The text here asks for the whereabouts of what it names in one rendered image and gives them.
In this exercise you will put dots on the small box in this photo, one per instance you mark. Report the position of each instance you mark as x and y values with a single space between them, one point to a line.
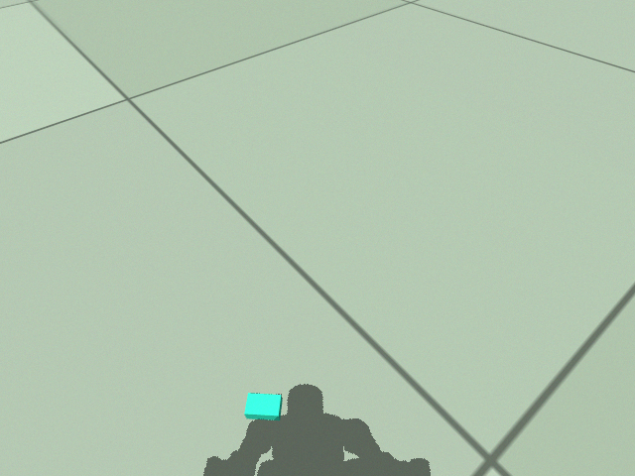
263 406

